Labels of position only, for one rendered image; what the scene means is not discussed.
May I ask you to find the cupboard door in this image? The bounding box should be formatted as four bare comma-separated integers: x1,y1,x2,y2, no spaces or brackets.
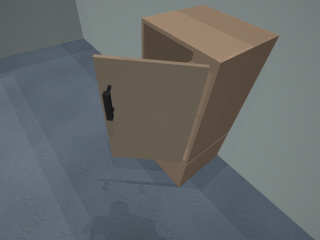
92,54,210,162

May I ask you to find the handle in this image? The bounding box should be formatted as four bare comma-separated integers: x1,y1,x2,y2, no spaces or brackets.
102,85,114,121

